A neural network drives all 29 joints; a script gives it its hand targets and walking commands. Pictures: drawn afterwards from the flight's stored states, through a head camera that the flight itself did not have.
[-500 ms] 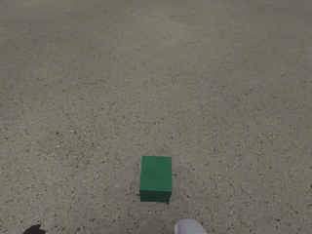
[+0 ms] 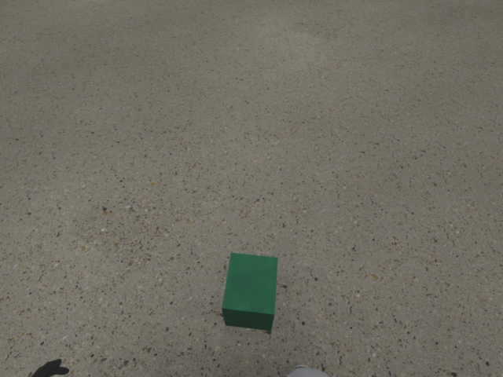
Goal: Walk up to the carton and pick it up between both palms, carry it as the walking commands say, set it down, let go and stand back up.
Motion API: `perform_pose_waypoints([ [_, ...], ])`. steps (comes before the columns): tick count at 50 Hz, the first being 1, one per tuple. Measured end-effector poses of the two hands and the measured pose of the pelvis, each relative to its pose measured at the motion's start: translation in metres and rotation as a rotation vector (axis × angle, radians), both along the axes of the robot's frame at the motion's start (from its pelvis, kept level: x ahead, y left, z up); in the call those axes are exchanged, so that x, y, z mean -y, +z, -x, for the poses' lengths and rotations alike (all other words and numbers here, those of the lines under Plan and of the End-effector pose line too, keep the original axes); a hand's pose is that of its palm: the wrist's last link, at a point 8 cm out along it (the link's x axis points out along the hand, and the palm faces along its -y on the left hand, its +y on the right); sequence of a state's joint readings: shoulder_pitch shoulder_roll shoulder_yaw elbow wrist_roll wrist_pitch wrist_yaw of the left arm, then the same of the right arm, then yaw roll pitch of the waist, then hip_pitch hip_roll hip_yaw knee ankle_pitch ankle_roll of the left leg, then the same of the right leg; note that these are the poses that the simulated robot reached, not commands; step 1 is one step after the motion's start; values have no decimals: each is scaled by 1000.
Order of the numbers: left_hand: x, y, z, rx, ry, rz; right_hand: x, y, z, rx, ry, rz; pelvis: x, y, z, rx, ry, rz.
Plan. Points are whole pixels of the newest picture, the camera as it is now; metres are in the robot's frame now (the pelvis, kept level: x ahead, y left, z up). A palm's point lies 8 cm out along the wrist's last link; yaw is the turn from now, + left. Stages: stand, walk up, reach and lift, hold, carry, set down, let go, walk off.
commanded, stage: walk up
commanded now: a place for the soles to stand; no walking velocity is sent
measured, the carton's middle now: (251, 292) +0.49 +0.00 -0.66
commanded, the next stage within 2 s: none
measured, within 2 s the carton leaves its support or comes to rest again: neither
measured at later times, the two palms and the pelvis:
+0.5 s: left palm out of the picture +0.15 +0.40 -0.06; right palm out of the picture +0.14 -0.25 -0.10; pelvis +0.06 +0.07 +0.00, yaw +0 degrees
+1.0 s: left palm out of the picture +0.14 +0.39 -0.08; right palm (423, 363) +0.16 -0.26 -0.08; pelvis +0.05 +0.06 +0.00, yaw -1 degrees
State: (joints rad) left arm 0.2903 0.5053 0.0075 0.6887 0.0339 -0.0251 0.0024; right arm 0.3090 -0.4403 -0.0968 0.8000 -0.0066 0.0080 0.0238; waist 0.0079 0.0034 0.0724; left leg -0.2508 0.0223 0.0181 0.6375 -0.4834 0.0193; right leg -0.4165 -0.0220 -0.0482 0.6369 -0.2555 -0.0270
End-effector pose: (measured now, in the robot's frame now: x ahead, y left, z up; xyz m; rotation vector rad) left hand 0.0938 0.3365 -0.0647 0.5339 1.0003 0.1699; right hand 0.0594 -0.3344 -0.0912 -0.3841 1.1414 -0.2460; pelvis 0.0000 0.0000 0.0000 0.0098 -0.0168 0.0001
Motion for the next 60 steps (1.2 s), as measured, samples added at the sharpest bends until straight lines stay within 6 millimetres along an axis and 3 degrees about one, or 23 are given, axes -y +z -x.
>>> perform_pose_waypoints([
  [4, -4, -1, -2, -14, 20, 15, -4, 9, -12, -15, 18, 12, -4, 5, -9, -14, 15, 15],
  [8, -1, -11, -10, -13, 40, 23, -4, 1, -36, 9, 30, 9, -2, -3, -23, -3, 12, 12],
  [11, -2, -5, -17, 18, 58, 17, -10, 1, -55, 33, 57, -6, -4, -1, -33, 8, 26, 11],
  [16, -20, 13, -24, 20, 60, -22, -31, -1, -80, 74, 73, -42, -20, 5, -43, 6, 29, -29],
  [20, -43, 19, -38, 29, 42, -43, -54, -9, -84, 87, 59, -64, -41, 4, -51, 13, 12, -24],
  [23, -61, 9, -48, 39, 35, -32, -74, -16, -84, 89, 49, -59, -60, -5, -54, 21, 2, 13],
  [26, -67, 0, -52, 29, 36, 5, -85, -7, -82, 74, 62, -40, -69, -3, -56, 13, -5, 19],
  [33, -63, -23, -52, -19, 38, 69, -82, 10, -93, 83, 67, 11, -73, -2, -60, -14, -13, 20],
  [41, -60, -21, -50, 1, 37, 68, -80, 15, -104, 142, 76, 17, -70, -2, -56, 7, -14, 20],
  [49, -52, -18, -42, -1, 40, 67, -73, 14, -101, 152, 76, 11, -62, -2, -50, 15, -12, 15],
  [60, -44, -15, -47, -11, 38, 58, -64, 9, -103, 133, 70, 0, -53, 0, -56, 7, -13, 6],
])
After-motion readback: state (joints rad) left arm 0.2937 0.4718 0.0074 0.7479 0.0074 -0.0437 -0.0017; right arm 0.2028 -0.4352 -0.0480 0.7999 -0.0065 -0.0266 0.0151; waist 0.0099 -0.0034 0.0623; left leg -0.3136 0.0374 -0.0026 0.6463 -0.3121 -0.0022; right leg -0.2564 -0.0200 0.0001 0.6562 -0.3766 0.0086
